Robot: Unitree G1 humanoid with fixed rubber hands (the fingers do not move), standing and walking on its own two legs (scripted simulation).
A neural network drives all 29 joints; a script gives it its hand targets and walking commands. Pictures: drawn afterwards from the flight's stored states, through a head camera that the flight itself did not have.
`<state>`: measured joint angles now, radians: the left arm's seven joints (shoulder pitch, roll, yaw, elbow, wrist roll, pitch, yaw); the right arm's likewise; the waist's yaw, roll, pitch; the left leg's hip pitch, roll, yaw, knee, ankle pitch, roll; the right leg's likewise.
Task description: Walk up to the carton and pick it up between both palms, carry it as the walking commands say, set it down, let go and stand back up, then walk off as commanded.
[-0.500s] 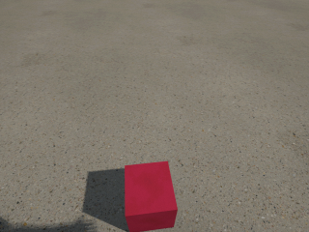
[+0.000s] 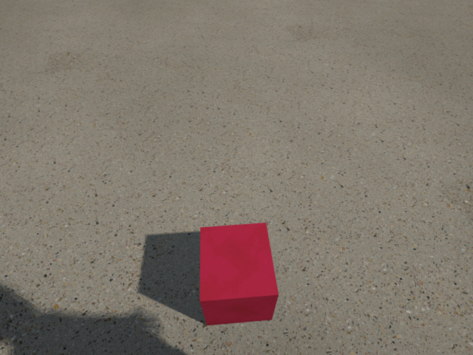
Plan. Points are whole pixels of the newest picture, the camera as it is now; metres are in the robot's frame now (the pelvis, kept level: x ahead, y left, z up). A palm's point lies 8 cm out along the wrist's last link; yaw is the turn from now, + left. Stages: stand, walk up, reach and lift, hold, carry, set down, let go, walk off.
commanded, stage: walk off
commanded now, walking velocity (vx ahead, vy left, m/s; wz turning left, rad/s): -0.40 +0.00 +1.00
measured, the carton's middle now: (236, 274) +0.55 +0.03 -0.64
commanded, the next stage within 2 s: none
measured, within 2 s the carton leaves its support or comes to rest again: neither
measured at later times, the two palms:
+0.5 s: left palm out of the picture -0.14 +0.24 -0.14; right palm out of the picture +0.03 -0.30 -0.12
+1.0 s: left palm out of the picture -0.48 +0.03 -0.09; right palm out of the picture +0.02 -0.26 -0.11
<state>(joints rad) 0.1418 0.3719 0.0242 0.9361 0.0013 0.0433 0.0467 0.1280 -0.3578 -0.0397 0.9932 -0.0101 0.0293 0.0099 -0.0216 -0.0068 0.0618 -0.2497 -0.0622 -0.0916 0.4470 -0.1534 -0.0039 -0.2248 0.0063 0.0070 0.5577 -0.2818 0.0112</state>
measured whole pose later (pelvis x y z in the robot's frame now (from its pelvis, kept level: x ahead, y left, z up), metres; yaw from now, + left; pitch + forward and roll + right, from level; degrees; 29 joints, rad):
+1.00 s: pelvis -0.29 -0.21 +0.00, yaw +60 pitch +0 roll +0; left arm 0.19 0.30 0.07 0.70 0.03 0.11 0.06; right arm 0.17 -0.33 -0.11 0.75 0.00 0.11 0.04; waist 0.00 0.02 0.08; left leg -0.63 -0.07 -0.07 1.38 -0.39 -0.11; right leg -0.23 -0.09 -0.10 0.51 -0.27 0.04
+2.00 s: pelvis -0.37 -0.55 -0.01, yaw +121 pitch +0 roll -2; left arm 0.10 0.31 0.07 0.65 0.01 0.10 0.02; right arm 0.24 -0.27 -0.08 0.75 -0.02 0.08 0.02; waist -0.06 -0.04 0.12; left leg -0.32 0.00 -0.10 0.62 -0.30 -0.01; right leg -0.50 -0.08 -0.04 1.09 -0.56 0.07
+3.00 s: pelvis -0.08 -0.76 -0.01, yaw +180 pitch +2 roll -4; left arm 0.14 0.30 0.10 0.67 -0.01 0.11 0.04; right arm 0.15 -0.33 -0.10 0.74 -0.01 0.09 0.03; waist -0.01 0.07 0.11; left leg -0.44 -0.10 -0.37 0.38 0.04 -0.06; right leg -0.33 0.06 0.04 0.78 -0.48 0.03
